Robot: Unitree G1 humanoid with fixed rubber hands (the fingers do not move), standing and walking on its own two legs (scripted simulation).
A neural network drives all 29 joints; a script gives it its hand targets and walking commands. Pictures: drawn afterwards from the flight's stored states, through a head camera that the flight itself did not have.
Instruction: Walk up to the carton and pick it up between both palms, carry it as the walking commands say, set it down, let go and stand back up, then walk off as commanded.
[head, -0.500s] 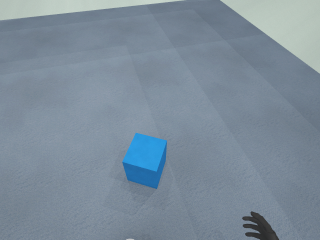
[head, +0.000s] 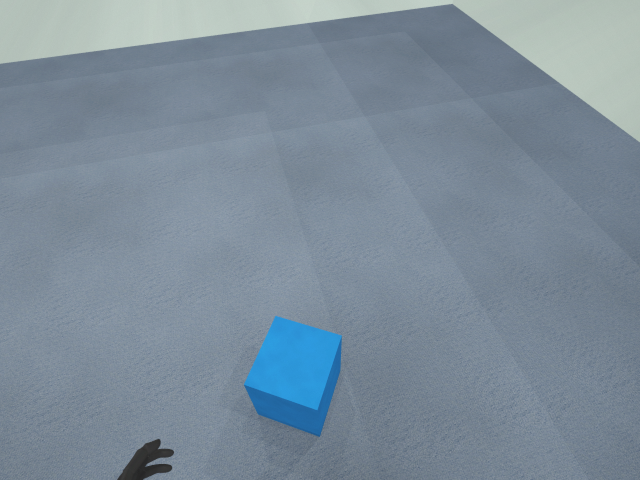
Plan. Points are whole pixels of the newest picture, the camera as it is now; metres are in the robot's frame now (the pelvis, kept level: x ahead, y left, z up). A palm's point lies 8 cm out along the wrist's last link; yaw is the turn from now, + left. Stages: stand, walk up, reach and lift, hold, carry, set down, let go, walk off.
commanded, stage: walk up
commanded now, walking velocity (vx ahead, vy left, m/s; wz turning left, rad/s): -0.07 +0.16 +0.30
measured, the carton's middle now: (297, 376) +0.52 +0.06 -0.64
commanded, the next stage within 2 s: none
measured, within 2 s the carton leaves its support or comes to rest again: neither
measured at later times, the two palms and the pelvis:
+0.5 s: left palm out of the picture +0.01 +0.33 -0.14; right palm out of the picture +0.14 -0.16 -0.10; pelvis +0.01 +0.07 +0.01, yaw +6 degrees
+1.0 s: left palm out of the picture -0.04 +0.41 -0.10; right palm out of the picture +0.11 -0.15 -0.11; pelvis +0.01 +0.12 +0.01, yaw -3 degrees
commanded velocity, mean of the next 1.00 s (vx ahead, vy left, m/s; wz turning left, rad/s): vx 0.02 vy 0.10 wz -0.02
